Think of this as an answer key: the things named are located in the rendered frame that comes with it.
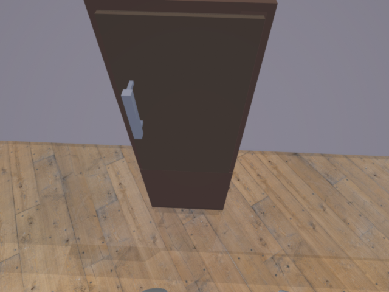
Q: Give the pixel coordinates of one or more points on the cupboard door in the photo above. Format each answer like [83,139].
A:
[191,74]

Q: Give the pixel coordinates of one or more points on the handle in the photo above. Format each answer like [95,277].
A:
[131,110]

